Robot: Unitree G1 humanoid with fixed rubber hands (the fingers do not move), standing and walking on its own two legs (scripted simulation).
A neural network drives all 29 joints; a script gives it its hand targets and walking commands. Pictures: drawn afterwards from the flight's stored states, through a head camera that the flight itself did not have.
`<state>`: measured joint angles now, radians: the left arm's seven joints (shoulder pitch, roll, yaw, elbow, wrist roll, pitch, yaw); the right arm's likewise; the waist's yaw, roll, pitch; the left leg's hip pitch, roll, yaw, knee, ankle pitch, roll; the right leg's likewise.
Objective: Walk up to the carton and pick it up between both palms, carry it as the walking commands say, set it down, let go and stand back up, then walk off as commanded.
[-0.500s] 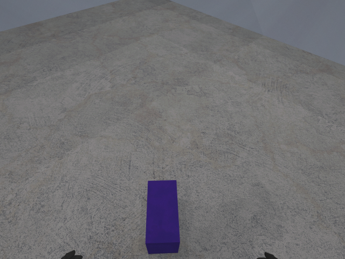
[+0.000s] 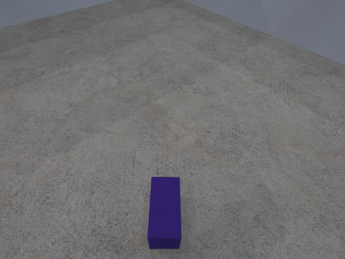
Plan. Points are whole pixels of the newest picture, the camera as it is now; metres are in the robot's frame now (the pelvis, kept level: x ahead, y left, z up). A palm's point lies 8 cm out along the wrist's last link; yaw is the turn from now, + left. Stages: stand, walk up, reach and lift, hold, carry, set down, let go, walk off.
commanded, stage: stand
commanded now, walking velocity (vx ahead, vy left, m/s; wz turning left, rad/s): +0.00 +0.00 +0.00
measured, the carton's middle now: (165, 212) +0.45 +0.03 -0.65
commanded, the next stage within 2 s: walk off in 0.86 s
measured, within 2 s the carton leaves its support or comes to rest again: neither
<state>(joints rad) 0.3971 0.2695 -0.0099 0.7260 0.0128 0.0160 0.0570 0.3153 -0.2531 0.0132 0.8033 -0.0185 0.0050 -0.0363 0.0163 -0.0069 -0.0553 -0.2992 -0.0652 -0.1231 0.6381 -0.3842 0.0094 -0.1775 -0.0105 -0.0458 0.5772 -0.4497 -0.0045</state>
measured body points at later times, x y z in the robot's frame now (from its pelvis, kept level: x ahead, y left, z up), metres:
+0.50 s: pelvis -0.02 -0.01 +0.01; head -0.02 +0.00 +0.46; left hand -0.02 +0.25 -0.14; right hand +0.02 -0.26 -0.14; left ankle -0.03 +0.12 -0.72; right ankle -0.09 -0.11 -0.72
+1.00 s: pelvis -0.04 -0.02 +0.01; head -0.04 -0.01 +0.46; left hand -0.08 +0.21 -0.15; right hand -0.04 -0.24 -0.15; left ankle -0.03 +0.12 -0.72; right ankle -0.09 -0.11 -0.72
